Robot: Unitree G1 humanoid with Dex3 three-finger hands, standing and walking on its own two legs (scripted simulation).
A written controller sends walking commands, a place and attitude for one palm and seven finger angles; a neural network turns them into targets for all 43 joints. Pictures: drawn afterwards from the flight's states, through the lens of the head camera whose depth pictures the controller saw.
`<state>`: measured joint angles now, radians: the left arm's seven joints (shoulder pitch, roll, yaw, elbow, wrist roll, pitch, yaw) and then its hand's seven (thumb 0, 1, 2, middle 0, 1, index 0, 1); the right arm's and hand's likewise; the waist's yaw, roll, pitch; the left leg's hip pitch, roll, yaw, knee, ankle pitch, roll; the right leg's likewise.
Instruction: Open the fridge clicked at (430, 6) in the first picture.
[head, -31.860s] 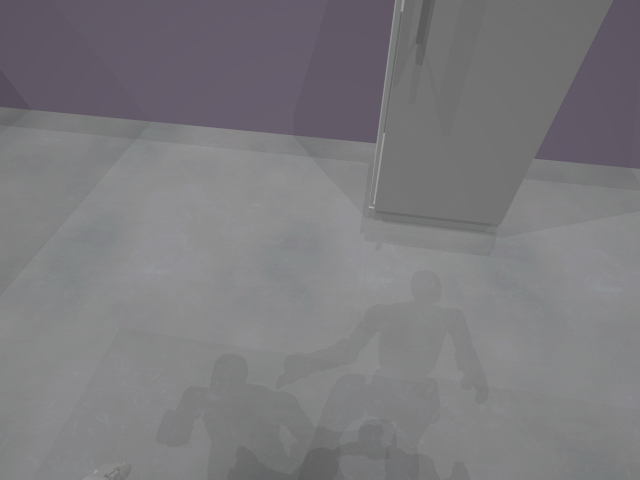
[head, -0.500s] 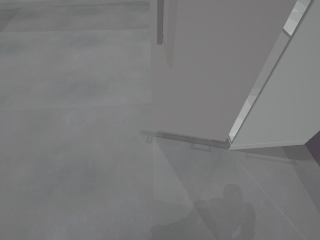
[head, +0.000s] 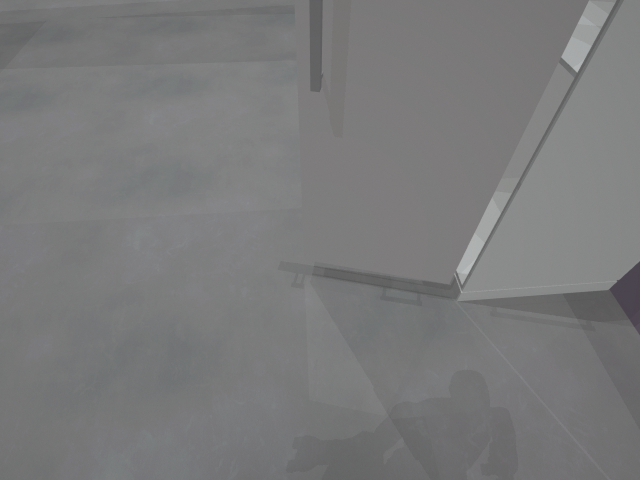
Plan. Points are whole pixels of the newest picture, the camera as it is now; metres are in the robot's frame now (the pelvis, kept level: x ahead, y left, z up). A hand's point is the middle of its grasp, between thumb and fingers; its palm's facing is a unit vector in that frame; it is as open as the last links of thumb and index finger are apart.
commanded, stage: stand and wait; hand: left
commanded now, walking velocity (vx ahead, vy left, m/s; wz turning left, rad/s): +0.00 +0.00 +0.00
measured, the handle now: out of the picture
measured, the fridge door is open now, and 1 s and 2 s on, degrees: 74 74 74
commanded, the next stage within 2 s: none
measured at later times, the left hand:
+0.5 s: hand out of the picture +0.10 +0.24 -0.15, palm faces -0.06 -0.94 -0.35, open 7.4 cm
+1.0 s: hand out of the picture +0.09 +0.22 -0.16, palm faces -0.06 -0.94 -0.33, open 7.4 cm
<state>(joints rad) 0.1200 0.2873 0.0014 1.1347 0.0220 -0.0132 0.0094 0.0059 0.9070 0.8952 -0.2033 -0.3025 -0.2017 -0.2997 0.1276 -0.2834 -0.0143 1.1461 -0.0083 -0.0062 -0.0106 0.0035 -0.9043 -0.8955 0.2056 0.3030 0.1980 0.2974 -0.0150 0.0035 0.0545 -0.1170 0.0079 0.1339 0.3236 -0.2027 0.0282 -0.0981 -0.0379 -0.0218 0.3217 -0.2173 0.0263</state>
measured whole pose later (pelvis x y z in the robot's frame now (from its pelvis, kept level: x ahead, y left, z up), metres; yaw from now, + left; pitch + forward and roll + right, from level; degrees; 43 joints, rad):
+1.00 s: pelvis +0.02 -0.02 +0.00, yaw +0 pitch +0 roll +0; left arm 0.10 0.33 -0.01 1.13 0.02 -0.02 0.01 0.01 0.91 0.90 -0.20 -0.30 -0.20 -0.30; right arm 0.11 -0.32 0.00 1.15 -0.01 0.00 -0.01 0.00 -0.90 -0.90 0.21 0.30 0.20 0.30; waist -0.02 0.00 0.04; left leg -0.08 0.03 0.12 0.27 -0.20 0.00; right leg -0.05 -0.01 -0.03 0.26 -0.21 0.00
